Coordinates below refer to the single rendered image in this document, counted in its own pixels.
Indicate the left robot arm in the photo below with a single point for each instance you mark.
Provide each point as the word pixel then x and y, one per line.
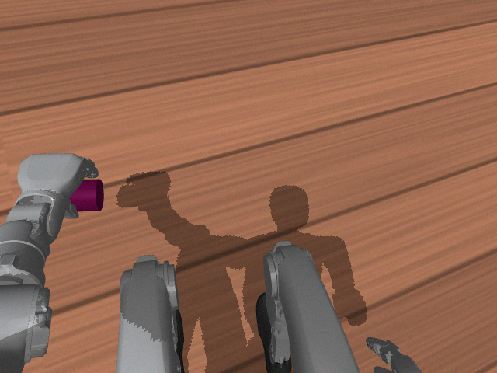
pixel 25 238

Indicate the right robot foot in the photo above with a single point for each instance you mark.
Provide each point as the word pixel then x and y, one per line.
pixel 264 329

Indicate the left robot hand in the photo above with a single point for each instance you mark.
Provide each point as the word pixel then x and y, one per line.
pixel 59 173

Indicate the can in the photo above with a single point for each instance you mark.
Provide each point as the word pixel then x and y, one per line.
pixel 89 196

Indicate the right robot hand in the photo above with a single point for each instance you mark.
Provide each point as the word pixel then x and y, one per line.
pixel 392 356

